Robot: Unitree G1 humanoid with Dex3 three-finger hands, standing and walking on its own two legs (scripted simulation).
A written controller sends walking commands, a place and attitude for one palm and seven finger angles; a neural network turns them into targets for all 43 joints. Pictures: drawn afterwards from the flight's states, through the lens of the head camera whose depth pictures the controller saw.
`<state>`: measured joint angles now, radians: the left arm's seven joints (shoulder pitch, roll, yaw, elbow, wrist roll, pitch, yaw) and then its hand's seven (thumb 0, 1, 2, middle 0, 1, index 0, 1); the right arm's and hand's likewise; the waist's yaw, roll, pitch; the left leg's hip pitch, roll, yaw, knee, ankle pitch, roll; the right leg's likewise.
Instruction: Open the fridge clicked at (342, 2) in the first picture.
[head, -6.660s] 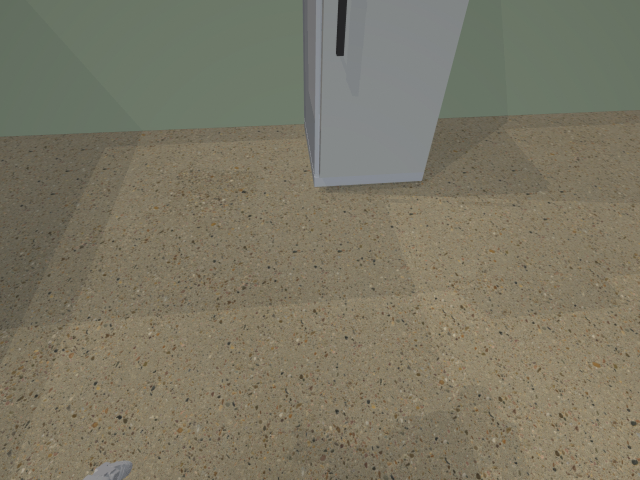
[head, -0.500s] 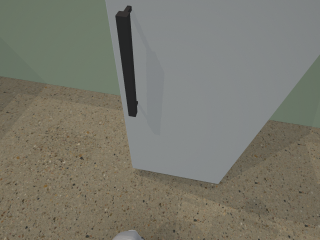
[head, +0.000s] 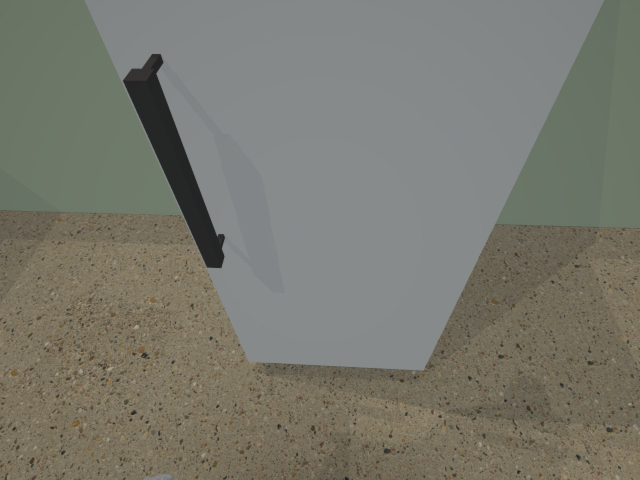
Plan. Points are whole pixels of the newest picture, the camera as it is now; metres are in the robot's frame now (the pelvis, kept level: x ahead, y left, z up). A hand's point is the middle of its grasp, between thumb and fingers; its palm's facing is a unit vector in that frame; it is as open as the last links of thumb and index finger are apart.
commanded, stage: come to a stop and stand still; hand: left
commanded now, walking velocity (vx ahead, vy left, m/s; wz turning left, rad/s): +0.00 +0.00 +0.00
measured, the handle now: (191, 180) +0.48 +0.21 +0.10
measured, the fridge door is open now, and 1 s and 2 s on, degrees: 0 0 0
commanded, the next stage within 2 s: look again from close up in 1.60 s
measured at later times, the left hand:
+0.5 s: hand out of the picture -0.03 +0.13 -0.17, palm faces +0.11 -0.97 -0.20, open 7.3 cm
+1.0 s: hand out of the picture -0.07 +0.13 -0.17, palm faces +0.08 -0.98 -0.16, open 7.3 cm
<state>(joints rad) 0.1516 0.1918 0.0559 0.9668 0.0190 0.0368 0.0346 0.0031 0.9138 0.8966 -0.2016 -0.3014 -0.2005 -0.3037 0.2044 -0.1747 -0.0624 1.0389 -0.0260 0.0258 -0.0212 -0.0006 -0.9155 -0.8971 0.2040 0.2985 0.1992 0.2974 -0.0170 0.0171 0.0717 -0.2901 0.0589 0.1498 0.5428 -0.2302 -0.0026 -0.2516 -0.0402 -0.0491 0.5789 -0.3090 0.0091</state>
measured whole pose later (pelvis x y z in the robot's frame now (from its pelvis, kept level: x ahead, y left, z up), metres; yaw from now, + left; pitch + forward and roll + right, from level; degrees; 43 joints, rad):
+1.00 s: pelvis -0.05 -0.03 +0.01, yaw +1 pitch -1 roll +0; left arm 0.31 0.11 0.02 1.15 0.01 0.00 0.04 0.01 0.91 0.90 -0.20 -0.30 -0.20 -0.30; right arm 0.42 -0.08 0.00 1.16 -0.02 0.00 -0.03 0.00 -0.91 -0.90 0.20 0.30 0.20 0.30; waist 0.00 -0.01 0.00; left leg -0.13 0.01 0.04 0.40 -0.26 0.00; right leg -0.25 0.02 -0.09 0.39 -0.14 -0.06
